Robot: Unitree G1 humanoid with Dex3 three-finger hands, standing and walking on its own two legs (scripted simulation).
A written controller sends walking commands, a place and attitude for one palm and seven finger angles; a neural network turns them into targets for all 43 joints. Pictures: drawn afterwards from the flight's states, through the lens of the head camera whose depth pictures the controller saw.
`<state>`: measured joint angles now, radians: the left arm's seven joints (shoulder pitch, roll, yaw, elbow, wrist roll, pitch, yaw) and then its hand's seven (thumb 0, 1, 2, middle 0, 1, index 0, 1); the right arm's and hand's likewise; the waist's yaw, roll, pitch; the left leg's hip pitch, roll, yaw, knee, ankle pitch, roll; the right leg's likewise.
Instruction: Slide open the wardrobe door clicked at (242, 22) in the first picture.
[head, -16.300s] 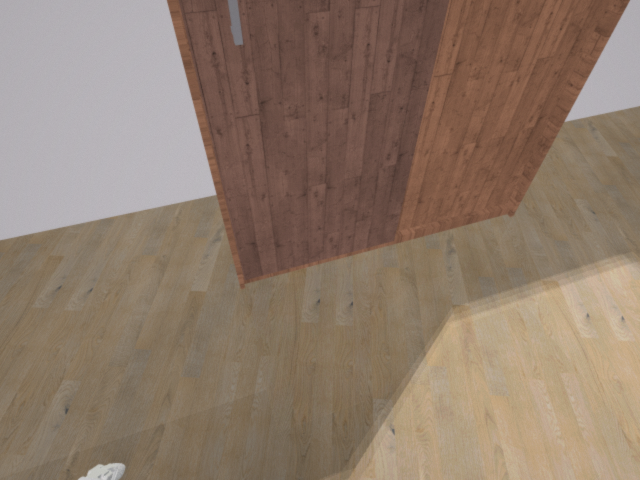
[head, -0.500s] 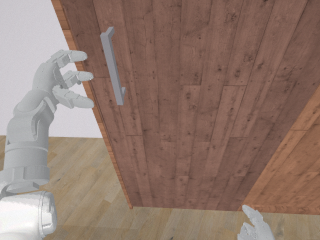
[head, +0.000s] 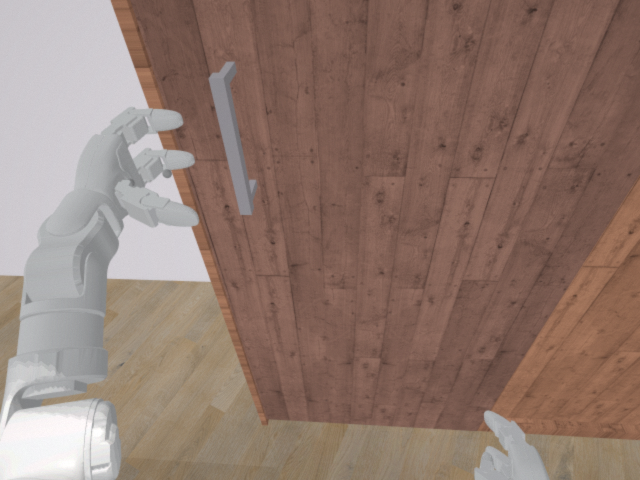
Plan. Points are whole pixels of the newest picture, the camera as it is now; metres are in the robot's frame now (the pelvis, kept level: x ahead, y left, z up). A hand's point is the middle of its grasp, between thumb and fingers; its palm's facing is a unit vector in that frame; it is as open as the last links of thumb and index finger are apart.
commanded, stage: move the hooked fingers beside the handle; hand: left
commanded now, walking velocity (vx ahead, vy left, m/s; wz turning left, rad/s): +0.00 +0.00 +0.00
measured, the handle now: (238, 144) +0.45 +0.14 +0.23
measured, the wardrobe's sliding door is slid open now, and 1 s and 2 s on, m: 0.00 0.00 0.00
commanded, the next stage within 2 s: feel for the door with the fingertips in 0.46 s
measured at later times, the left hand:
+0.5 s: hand (173, 165) +0.39 +0.20 +0.24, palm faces +0.06 -1.00 -0.03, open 14.0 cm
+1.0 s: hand (203, 169) +0.38 +0.17 +0.24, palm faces +0.03 -1.00 -0.01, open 14.0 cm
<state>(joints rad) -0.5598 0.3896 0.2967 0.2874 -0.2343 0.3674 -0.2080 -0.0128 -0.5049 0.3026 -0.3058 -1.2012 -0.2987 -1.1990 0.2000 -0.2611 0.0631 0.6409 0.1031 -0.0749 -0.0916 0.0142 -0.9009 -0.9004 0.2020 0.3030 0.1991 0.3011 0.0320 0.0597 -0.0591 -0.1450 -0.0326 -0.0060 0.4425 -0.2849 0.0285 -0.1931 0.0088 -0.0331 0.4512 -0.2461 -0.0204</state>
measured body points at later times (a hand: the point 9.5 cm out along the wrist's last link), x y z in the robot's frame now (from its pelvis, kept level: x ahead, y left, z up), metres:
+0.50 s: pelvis -0.01 +0.00 +0.00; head -0.03 -0.03 +0.45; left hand +0.38 +0.26 +0.24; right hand +0.15 -0.24 -0.09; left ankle -0.03 +0.10 -0.74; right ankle +0.00 -0.11 -0.74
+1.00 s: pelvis +0.00 +0.00 +0.00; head -0.03 -0.03 +0.45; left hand +0.37 +0.22 +0.24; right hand +0.19 -0.22 -0.08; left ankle -0.03 +0.10 -0.74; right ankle +0.00 -0.11 -0.74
